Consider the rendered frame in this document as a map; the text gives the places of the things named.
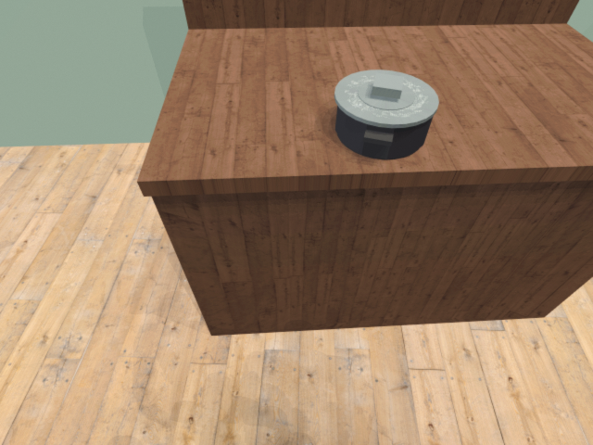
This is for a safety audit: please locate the knob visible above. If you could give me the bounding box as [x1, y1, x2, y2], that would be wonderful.
[372, 73, 404, 99]

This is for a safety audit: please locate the table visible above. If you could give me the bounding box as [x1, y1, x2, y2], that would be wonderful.
[137, 0, 593, 336]

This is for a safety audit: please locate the pot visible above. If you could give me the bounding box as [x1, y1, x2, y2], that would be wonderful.
[335, 106, 434, 159]

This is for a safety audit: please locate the lid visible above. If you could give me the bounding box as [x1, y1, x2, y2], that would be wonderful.
[334, 70, 439, 128]

